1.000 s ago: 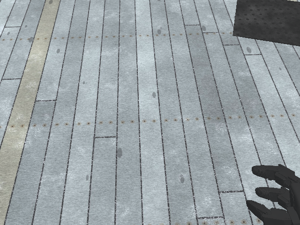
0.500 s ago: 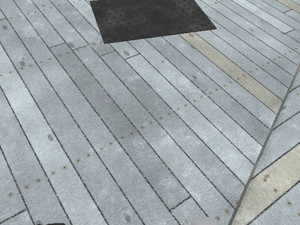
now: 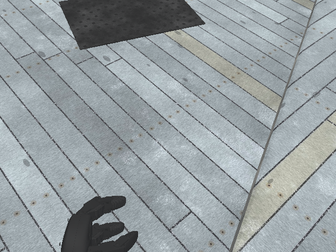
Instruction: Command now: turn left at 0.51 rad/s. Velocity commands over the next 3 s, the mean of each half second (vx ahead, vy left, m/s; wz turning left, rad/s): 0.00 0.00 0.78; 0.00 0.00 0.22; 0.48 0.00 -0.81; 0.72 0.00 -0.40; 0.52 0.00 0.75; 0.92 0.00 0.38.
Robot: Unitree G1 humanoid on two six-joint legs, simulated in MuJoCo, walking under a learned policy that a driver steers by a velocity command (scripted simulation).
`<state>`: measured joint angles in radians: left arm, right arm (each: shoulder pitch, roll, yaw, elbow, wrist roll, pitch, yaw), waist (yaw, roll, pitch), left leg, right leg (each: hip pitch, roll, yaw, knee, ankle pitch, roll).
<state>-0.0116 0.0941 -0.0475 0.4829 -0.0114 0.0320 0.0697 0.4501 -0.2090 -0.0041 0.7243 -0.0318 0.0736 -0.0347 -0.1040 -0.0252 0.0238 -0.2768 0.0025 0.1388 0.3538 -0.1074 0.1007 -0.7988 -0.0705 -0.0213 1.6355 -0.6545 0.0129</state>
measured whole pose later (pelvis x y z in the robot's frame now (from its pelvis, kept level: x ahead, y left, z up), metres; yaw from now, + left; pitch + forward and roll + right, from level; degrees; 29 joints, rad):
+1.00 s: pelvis -0.06 +0.05 +0.05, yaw +27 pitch -1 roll +4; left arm 0.13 0.24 0.08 0.68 -0.03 -0.04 0.02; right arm 0.20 -0.23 -0.06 0.75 -0.01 -0.08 -0.05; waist -0.05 -0.03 0.03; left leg -0.25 0.00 0.29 0.64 0.38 0.00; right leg -0.64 -0.04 0.01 1.33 -0.37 0.00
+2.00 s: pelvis +0.32 +0.14 -0.04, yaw -8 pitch +3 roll +1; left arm -0.02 0.22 0.04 0.54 0.02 -0.09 -0.05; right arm 0.54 -0.21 -0.04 0.87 0.01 -0.05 -0.02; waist -0.10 -0.01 0.04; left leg -0.10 0.11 -0.05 0.78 -0.55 -0.09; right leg -0.58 -0.03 0.01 0.67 -0.15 0.00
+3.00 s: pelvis +0.83 +0.38 -0.04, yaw +27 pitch +2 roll -2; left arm -0.04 0.26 0.04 0.71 -0.05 -0.10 -0.10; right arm 0.46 -0.26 -0.03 0.77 -0.03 -0.08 -0.03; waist -0.05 -0.01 0.05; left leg 0.34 -0.01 0.06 0.12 -0.47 0.04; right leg -0.73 0.04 -0.12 0.53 0.20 -0.08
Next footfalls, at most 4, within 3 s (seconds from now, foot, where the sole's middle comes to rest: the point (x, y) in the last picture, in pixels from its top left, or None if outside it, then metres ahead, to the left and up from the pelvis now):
0.16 right None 0.05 -0.15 -0.66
0.60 left None -0.11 0.12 -0.72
1.18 left None -0.08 0.20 -0.78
1.18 right None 0.17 0.06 -0.78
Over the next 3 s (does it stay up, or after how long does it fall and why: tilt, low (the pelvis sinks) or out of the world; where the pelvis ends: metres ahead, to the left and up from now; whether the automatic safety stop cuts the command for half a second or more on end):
stays up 0.83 0.38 -0.04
